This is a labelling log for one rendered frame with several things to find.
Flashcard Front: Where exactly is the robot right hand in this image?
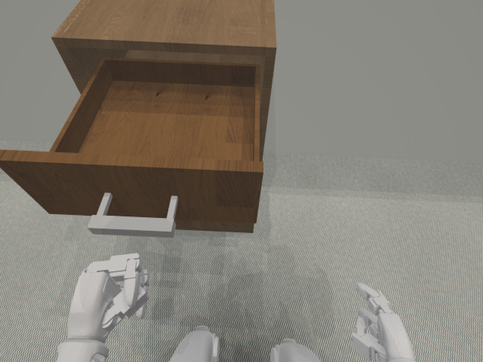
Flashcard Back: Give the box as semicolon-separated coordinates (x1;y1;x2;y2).
352;283;416;362

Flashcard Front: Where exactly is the robot left hand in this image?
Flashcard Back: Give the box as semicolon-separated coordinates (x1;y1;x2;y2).
67;253;150;343

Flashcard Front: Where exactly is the robot thigh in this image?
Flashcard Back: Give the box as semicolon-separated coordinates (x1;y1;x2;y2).
169;330;220;362
270;342;321;362

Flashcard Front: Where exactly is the drawer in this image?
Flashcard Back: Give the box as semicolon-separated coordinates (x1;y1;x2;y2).
0;57;263;223

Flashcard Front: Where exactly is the cabinet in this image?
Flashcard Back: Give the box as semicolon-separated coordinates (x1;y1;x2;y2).
51;0;277;233

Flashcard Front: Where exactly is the left robot forearm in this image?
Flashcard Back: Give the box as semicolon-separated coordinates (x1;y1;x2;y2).
56;339;109;362

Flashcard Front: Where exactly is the left robot thigh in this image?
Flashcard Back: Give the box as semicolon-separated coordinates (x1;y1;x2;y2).
169;330;220;362

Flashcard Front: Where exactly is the handle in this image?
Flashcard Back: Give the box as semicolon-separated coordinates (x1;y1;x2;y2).
88;193;178;238

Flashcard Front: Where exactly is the right robot thigh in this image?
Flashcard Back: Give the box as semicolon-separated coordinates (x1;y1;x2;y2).
270;342;321;362

